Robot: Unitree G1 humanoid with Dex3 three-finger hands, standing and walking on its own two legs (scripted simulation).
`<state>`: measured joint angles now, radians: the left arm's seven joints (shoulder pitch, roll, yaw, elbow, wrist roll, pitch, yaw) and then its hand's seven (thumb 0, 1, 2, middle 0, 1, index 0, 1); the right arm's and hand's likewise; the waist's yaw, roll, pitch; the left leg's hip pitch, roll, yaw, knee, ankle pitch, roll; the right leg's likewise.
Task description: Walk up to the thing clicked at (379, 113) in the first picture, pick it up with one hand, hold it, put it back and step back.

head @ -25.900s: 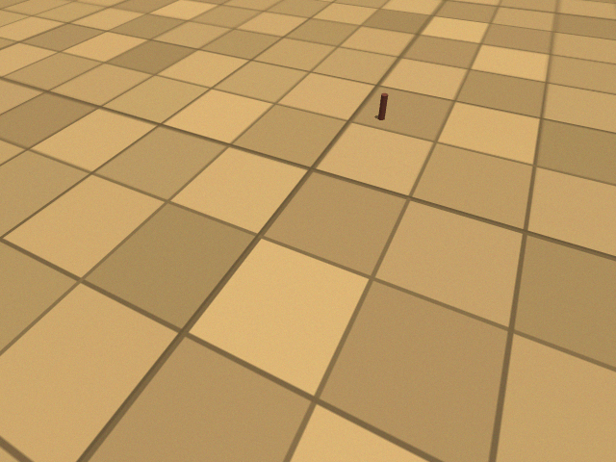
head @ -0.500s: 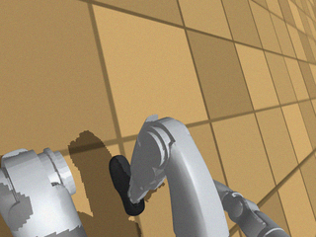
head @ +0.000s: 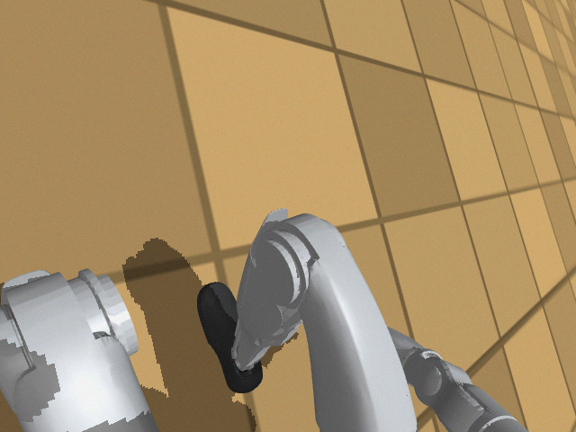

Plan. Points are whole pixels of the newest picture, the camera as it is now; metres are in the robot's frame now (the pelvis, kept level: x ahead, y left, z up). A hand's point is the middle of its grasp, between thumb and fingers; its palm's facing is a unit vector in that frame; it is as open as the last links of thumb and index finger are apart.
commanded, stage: withdraw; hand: left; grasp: from the side
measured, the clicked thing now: out of the picture +0.45 +0.29 -0.21
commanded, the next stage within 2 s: rise in 0.26 s
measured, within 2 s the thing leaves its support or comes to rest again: neither
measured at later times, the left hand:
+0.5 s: hand out of the picture +0.40 +0.33 -0.10, palm faces +0.18 -0.97 -0.16, open 16.7 cm
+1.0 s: hand out of the picture +0.28 +0.31 +0.07, palm faces +0.22 -0.88 -0.43, open 17.1 cm
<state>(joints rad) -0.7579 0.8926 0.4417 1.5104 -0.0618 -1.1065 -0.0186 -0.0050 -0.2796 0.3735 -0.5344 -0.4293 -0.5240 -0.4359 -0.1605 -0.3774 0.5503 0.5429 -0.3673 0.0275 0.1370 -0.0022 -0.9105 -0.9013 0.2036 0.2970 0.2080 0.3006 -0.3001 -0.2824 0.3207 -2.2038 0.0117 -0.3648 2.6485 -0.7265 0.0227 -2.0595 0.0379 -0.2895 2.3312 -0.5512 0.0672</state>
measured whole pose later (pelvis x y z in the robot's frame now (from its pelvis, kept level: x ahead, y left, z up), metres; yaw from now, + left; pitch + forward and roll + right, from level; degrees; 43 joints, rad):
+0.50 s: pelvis +0.00 +0.00 +0.03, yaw +3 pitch +21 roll -16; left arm -0.60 0.76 0.37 1.13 0.01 -0.70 -0.18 -0.01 -0.47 0.14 -0.16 -0.12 -0.15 -0.13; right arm -0.01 -0.33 0.30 0.59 -0.17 0.08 0.10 0.00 -0.92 -0.91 0.20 0.30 0.21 0.30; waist -0.18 -0.14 0.10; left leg -2.22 0.02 -0.24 2.52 -0.70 0.04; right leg -2.10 0.01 -0.20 2.29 -0.57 0.04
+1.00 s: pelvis +0.03 -0.02 +0.18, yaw +13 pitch +32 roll -4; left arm -0.15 0.44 0.21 0.48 0.06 -0.05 0.01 -0.01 -0.48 0.10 -0.08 -0.08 -0.08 -0.08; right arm 0.10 -0.24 0.02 0.53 0.05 0.13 -0.03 0.01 -0.90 -0.90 0.20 0.30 0.21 0.30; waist -0.05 0.01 -0.15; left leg -1.85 0.03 -0.05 1.96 -0.68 0.01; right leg -1.84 -0.02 -0.06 1.89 -0.61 0.01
